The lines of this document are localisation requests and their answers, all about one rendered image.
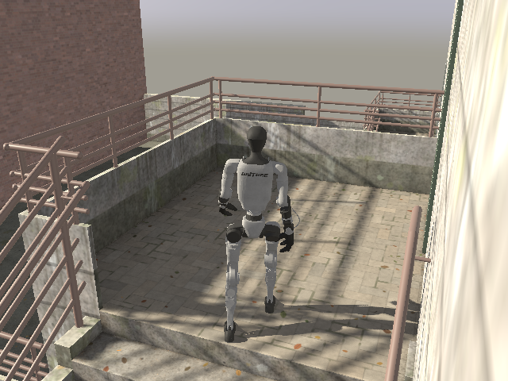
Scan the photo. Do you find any left robot hand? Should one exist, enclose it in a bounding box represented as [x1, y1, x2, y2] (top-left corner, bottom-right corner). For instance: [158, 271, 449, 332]
[219, 203, 237, 216]

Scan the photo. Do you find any robot left upper arm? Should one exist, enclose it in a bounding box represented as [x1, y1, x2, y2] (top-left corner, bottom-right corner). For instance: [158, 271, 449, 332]
[220, 159, 240, 199]

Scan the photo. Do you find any robot right upper arm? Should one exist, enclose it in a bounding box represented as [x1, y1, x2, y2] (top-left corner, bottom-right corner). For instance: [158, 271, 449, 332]
[272, 161, 288, 207]

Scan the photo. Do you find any left robot forearm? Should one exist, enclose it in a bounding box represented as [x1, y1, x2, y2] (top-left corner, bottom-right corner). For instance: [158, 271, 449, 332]
[218, 189, 229, 209]

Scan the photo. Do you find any robot torso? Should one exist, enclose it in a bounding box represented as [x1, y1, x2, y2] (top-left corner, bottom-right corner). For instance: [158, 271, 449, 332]
[237, 156, 274, 238]

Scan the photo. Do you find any right robot forearm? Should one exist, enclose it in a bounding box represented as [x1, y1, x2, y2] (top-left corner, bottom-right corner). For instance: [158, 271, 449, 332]
[280, 196, 294, 235]

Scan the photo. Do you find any robot right foot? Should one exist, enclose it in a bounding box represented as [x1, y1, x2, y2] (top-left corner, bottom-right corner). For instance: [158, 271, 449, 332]
[264, 295, 275, 314]

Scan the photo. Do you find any right robot hand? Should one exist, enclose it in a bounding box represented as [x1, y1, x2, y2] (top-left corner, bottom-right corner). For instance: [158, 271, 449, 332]
[275, 231, 294, 252]

